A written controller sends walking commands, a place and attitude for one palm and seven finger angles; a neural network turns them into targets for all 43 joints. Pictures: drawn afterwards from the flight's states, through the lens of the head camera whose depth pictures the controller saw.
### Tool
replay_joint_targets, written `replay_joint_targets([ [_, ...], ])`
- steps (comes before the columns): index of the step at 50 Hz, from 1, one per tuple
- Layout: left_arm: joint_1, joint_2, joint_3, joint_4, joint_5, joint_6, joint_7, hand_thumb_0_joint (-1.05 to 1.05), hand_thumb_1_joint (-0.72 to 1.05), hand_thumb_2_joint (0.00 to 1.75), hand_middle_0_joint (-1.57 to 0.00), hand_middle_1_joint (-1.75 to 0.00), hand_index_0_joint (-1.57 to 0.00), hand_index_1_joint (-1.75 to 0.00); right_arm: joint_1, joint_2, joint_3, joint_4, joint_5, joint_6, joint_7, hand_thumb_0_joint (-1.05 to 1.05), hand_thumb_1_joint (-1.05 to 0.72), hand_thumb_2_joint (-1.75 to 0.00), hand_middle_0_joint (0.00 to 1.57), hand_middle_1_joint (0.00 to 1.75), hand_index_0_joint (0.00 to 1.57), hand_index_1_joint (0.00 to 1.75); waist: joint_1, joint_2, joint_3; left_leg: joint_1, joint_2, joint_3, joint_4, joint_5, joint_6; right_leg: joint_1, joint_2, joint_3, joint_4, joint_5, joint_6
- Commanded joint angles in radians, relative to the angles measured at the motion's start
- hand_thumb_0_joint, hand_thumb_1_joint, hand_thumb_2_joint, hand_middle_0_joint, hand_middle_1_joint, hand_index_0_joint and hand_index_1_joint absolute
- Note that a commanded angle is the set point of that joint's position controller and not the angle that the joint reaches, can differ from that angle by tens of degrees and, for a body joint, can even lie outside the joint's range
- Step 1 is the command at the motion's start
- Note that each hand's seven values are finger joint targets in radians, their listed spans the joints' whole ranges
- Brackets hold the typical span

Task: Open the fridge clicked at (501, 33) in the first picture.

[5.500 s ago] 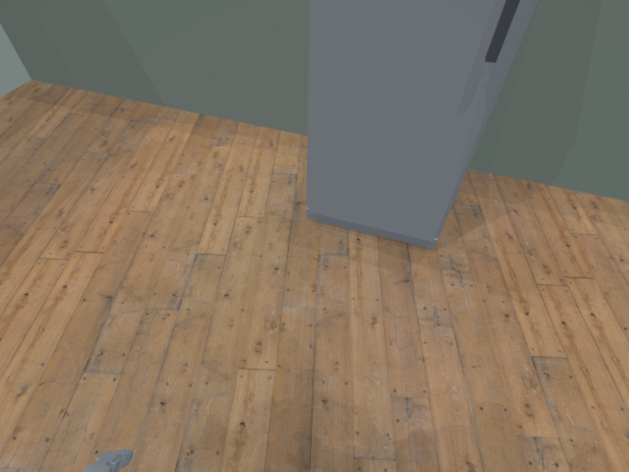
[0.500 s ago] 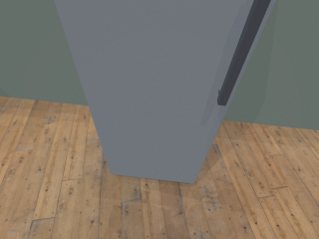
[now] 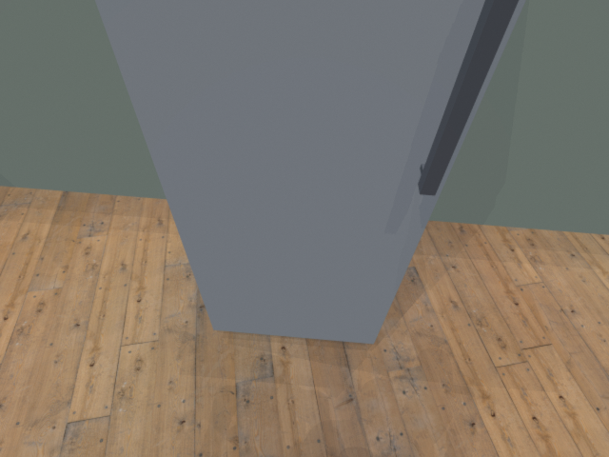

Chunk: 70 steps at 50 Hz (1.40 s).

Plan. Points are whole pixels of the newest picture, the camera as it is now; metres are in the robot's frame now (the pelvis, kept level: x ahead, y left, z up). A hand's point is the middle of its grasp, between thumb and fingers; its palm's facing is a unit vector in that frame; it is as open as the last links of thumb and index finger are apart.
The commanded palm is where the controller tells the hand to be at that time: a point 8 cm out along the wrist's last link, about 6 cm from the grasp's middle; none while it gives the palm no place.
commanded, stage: look again from close up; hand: right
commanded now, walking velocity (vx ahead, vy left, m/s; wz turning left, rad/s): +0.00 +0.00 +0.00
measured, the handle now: (465, 73) +0.53 -0.16 +0.25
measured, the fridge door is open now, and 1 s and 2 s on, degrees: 0 0 0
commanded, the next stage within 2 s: raise the hand to about handle height in 0.86 s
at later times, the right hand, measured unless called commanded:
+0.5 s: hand out of the picture +0.04 -0.23 -0.17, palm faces -0.01 +0.97 -0.24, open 7.4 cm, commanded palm none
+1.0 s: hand out of the picture +0.05 -0.22 -0.16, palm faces +0.05 +0.97 -0.24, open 7.4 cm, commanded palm +0.11 -0.27 -0.06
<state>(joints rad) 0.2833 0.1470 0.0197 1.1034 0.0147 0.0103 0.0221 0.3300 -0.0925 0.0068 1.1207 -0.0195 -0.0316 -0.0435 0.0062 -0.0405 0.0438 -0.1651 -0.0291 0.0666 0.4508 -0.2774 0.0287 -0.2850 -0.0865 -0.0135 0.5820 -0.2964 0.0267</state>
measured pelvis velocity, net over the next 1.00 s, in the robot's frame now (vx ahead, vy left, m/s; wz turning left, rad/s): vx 0.01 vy -0.03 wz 0.02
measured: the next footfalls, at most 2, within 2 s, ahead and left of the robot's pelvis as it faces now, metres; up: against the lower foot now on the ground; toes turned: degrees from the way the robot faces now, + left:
none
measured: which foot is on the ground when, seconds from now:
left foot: down 0.00-1.00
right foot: down 0.00-1.00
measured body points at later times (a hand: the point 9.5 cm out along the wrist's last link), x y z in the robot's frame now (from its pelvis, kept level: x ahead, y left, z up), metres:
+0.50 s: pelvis +0.01 -0.03 +0.00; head +0.03 -0.03 +0.45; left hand +0.04 +0.20 -0.16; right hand +0.04 -0.28 -0.15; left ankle -0.02 +0.10 -0.74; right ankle +0.01 -0.14 -0.74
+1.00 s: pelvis +0.01 -0.03 +0.00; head +0.03 -0.03 +0.45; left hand +0.06 +0.22 -0.15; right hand +0.05 -0.27 -0.15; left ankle -0.02 +0.10 -0.74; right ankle +0.01 -0.14 -0.74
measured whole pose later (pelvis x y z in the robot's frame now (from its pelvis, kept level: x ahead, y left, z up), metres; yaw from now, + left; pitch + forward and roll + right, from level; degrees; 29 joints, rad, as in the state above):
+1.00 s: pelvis +0.01 -0.03 +0.00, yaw +1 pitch +0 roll +0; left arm 0.21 0.21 0.00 1.05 0.00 -0.03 0.02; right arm 0.28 -0.21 -0.02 0.93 0.02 0.04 -0.03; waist -0.01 0.00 0.04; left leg -0.16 0.03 0.03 0.47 -0.30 -0.02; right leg -0.21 -0.02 -0.07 0.48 -0.26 -0.01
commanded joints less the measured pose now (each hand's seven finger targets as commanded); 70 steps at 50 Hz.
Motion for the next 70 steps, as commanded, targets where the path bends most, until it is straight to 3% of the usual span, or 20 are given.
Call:
replay_joint_targets([
  [1,0.103,0.038,-0.002,-0.072,-0.001,-0.038,-0.008,0.0,0.9,0.9,-0.2,-0.3,-0.2,-0.3,0.006,-0.162,-0.034,-0.086,0.002,-0.029,-0.014,0.0,-0.9,-0.9,0.2,0.3,0.2,0.3,0.037,0.025,-0.065,-0.066,0.166,-0.115,-0.023,0.235,0.052,0.093,0.013,-0.001,-0.082,0.123,-0.026],
  [4,0.071,0.086,-0.001,-0.079,-0.001,-0.046,0.003,0.0,0.9,0.9,-0.2,-0.3,-0.2,-0.3,0.039,-0.132,-0.025,-0.077,0.002,-0.003,-0.009,0.0,-0.9,-0.9,0.2,0.3,0.2,0.3,-0.001,-0.067,-0.025,-0.054,0.102,-0.074,0.012,0.086,0.015,0.042,-0.04,0.058,-0.126,0.245,-0.062],
  [7,0.046,0.098,-0.003,-0.094,-0.001,-0.04,0.005,0.0,0.9,0.9,-0.2,-0.3,-0.2,-0.3,0.034,-0.139,-0.02,-0.075,0.001,0.005,-0.003,0.0,-0.9,-0.9,0.2,0.3,0.2,0.3,-0.005,0.029,0.039,-0.068,0.102,-0.079,-0.014,0.04,0.006,0.007,-0.029,0.063,-0.157,0.158,-0.066],
  [9,0.04,0.11,-0.004,-0.095,0.0,-0.039,0.004,0.0,0.9,0.9,-0.2,-0.3,-0.2,-0.3,0.023,-0.143,-0.019,-0.079,0.001,0.01,0.0,0.0,-0.9,-0.9,0.2,0.3,0.2,0.3,-0.006,0.028,0.061,-0.081,0.105,-0.081,-0.023,0.01,0.003,0.002,-0.023,0.066,-0.184,0.11,-0.066],
  [26,-0.015,0.17,-0.003,-0.066,-0.001,-0.048,0.003,0.0,0.9,0.9,-0.2,-0.3,-0.2,-0.3,-0.034,-0.233,-0.027,-0.092,0.003,0.009,0.006,0.0,-0.9,-0.9,0.2,0.3,0.2,0.3,-0.013,0.03,-0.033,-0.011,0.136,-0.082,-0.019,0.179,-0.008,0.102,-0.023,0.042,-0.176,0.299,-0.067],
  [47,-0.072,0.193,0.0,-0.04,-0.002,-0.044,0.001,0.0,0.9,0.9,-0.2,-0.3,-0.2,-0.3,-0.066,-0.263,-0.029,-0.074,0.002,0.005,0.011,0.0,-0.9,-0.9,0.2,0.3,0.2,0.3,-0.01,0.052,-0.034,-0.017,0.148,-0.109,-0.058,0.208,-0.005,0.133,-0.027,0.029,-0.198,0.259,-0.056],
  [48,-0.088,0.18,0.004,-0.1,-0.012,-0.046,-0.002,0.0,0.9,0.9,-0.2,-0.3,-0.2,-0.3,0.023,-0.204,-0.016,-0.049,-0.005,-0.004,-0.033,0.0,-0.9,-0.9,0.2,0.3,0.2,0.3,-0.019,0.05,-0.021,-0.045,0.186,-0.161,-0.044,0.522,-0.023,0.108,-0.046,-0.008,0.006,0.44,-0.029],
  [49,-0.036,0.295,0.038,-0.407,-0.056,-0.186,0.031,0.0,0.9,0.9,-0.2,-0.3,-0.2,-0.3,-0.724,-0.502,-0.261,-1.572,0.169,-0.214,-0.032,0.0,-0.88,-0.89,0.2,0.32,0.2,0.32,0.059,-0.11,-0.509,0.037,0.086,-0.024,0.067,0.552,0.012,0.339,0.066,0.025,-0.119,0.579,-0.04],
  [50,-0.088,0.197,0.002,-0.379,-0.048,-0.258,0.077,0.0,0.9,0.9,-0.2,-0.3,-0.2,-0.3,-0.46,-0.552,-0.304,-1.462,0.111,-0.201,-0.077,0.0,-0.85,-0.88,0.2,0.33,0.2,0.33,0.012,-0.189,-0.423,-0.054,0.048,-0.028,0.099,0.294,0.002,0.446,0.022,-0.004,-0.128,0.599,-0.036],
  [51,-0.096,0.17,0.01,-0.409,-0.039,-0.302,0.071,0.0,0.9,0.9,-0.2,-0.3,-0.2,-0.3,0.02,-0.183,-0.089,-1.284,0.143,-0.088,-0.061,0.0,-0.83,-0.87,0.21,0.34,0.21,0.34,-0.003,-0.208,-0.36,-0.129,0.03,0.031,0.133,0.116,-0.005,0.38,0.007,0.022,-0.15,0.669,-0.03],
  [52,-0.067,0.181,0.03,-0.382,-0.053,-0.312,0.064,0.0,0.9,0.9,-0.2,-0.3,-0.2,-0.3,0.029,-0.106,-0.087,-1.194,0.169,-0.062,-0.055,0.0,-0.81,-0.86,0.21,0.36,0.21,0.36,0.037,-0.12,-0.245,-0.18,0.04,0.027,0.118,0.098,-0.017,0.291,0.025,0.028,-0.105,0.619,-0.026],
  [53,-0.094,0.206,0.049,-0.435,-0.041,-0.316,0.056,0.0,0.9,0.9,-0.2,-0.3,-0.2,-0.3,-0.032,-0.129,-0.112,-1.208,0.171,-0.101,-0.034,0.0,-0.78,-0.85,0.21,0.37,0.21,0.37,0.041,-0.043,-0.105,-0.237,0.039,0.041,0.087,0.104,-0.023,0.159,0.039,0.037,-0.064,0.464,-0.024],
  [54,-0.097,0.217,0.067,-0.439,-0.029,-0.311,0.052,0.0,0.9,0.9,-0.2,-0.3,-0.2,-0.3,0.061,-0.162,-0.191,-1.116,0.182,-0.154,-0.001,0.0,-0.76,-0.84,0.21,0.39,0.21,0.39,0.022,0.058,-0.086,-0.263,0.031,0.057,0.086,0.125,-0.021,0.052,0.054,0.025,-0.025,0.332,-0.019],
  [56,-0.128,0.209,0.073,-0.487,-0.024,-0.3,0.032,0.0,0.9,0.9,-0.2,-0.3,-0.2,-0.3,0.273,-0.112,-0.223,-0.911,0.222,-0.285,0.117,0.0,-0.71,-0.82,0.21,0.42,0.21,0.42,-0.033,0.252,-0.061,-0.312,0.024,0.062,0.176,0.138,-0.019,-0.145,0.08,-0.001,0.061,0.212,-0.011],
  [57,-0.15,0.213,0.078,-0.507,-0.025,-0.297,0.023,0.0,0.9,0.9,-0.2,-0.3,-0.2,-0.3,0.29,-0.107,-0.239,-0.871,0.251,-0.368,0.188,0.0,-0.69,-0.81,0.22,0.43,0.22,0.43,-0.047,0.307,-0.058,-0.363,0.023,0.05,0.23,0.09,-0.02,-0.235,0.084,-0.005,0.109,0.144,-0.007],
  [59,-0.176,0.225,0.086,-0.57,-0.036,-0.304,0.005,0.0,0.9,0.9,-0.2,-0.3,-0.2,-0.3,0.257,-0.179,-0.295,-0.867,0.296,-0.513,0.342,0.0,-0.64,-0.79,0.22,0.47,0.22,0.47,-0.06,0.224,-0.118,-0.404,0.04,-0.003,0.294,0.005,-0.011,-0.335,0.098,-0.023,0.197,0.053,-0.001],
  [62,-0.19,0.237,0.084,-0.69,-0.054,-0.303,0.006,0.0,0.9,0.9,-0.2,-0.3,-0.2,-0.3,0.178,-0.313,-0.401,-0.994,0.365,-0.522,0.479,0.0,-0.57,-0.76,0.22,0.51,0.22,0.51,-0.083,0.07,-0.269,-0.341,0.068,-0.105,0.288,-0.086,-0.014,-0.35,0.118,-0.053,0.26,0.015,-0.022],
  [65,-0.158,0.225,0.065,-0.735,-0.059,-0.292,0.034,0.0,0.9,0.9,-0.2,-0.3,-0.2,-0.3,0.001,-0.339,-0.42,-1.163,0.426,-0.467,0.46,0.0,-0.5,-0.73,0.23,0.55,0.23,0.55,-0.043,0.084,-0.271,-0.394,0.066,-0.163,0.235,-0.274,-0.038,-0.368,0.108,-0.031,0.289,-0.07,-0.037],
  [69,-0.102,0.223,0.044,-0.698,-0.052,-0.313,0.068,0.0,0.9,0.9,-0.2,-0.3,-0.2,-0.3,-0.227,-0.357,-0.366,-1.347,0.387,-0.509,0.402,0.0,-0.41,-0.69,0.24,0.62,0.24,0.62,0.027,-0.006,-0.247,-0.456,0.054,-0.171,0.206,-0.341,-0.028,-0.307,0.079,-0.001,0.304,-0.097,-0.054],
  [70,-0.094,0.229,0.035,-0.688,-0.05,-0.319,0.076,0.0,0.9,0.9,-0.2,-0.3,-0.2,-0.3,-0.289,-0.348,-0.323,-1.367,0.387,-0.51,0.41,0.0,-0.39,-0.68,0.24,0.63,0.24,0.63,0.056,0.024,-0.224,-0.468,0.046,-0.172,0.203,-0.341,-0.03,-0.31,0.073,0.011,0.308,-0.106,-0.059],
])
